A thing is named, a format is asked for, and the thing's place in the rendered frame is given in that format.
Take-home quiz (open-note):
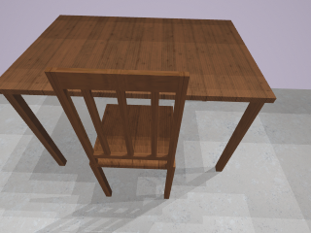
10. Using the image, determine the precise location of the chair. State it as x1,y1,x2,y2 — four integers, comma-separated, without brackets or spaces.
44,67,190,199

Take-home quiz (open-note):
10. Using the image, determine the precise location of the table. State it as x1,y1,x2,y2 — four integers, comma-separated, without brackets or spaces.
0,15,277,172

